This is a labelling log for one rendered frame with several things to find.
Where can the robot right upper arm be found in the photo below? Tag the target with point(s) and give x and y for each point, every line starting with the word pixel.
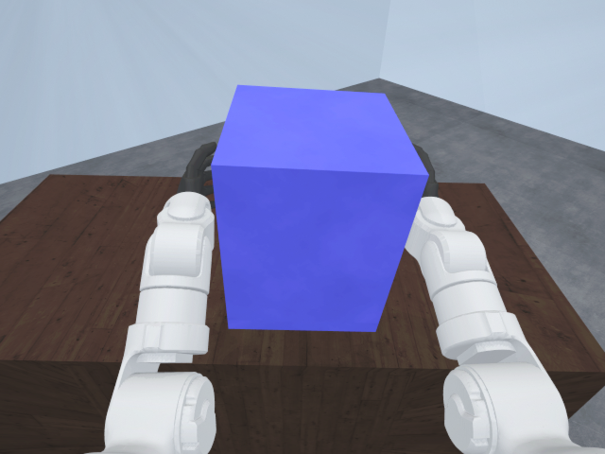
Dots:
pixel 506 408

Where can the left robot hand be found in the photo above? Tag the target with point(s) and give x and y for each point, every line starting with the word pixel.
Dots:
pixel 195 177

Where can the left robot forearm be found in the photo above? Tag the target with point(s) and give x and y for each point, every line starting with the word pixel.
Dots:
pixel 170 323

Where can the carton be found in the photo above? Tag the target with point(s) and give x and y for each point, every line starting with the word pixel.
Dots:
pixel 315 192

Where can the right robot forearm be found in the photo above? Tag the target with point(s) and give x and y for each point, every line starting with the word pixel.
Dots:
pixel 474 325

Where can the right robot hand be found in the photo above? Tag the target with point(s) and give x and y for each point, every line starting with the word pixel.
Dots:
pixel 431 187

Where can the robot left upper arm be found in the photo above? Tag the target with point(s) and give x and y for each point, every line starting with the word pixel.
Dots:
pixel 162 413

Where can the pedestal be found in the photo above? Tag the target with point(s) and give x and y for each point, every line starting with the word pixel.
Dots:
pixel 71 260

